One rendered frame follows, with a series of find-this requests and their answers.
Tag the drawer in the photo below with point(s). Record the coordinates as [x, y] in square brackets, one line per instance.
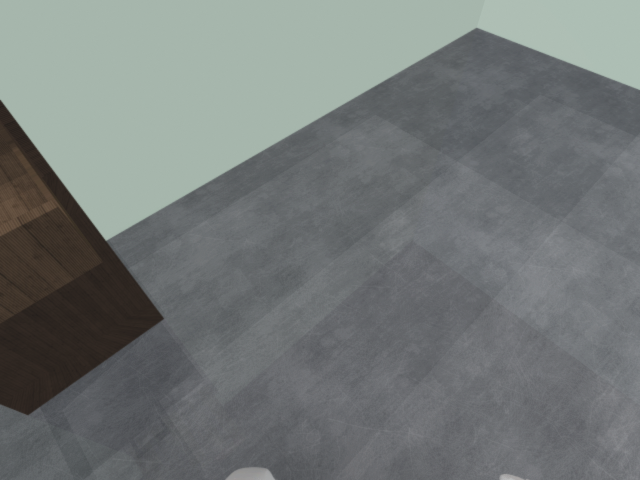
[41, 247]

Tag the cabinet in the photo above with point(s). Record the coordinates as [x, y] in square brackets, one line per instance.
[57, 340]

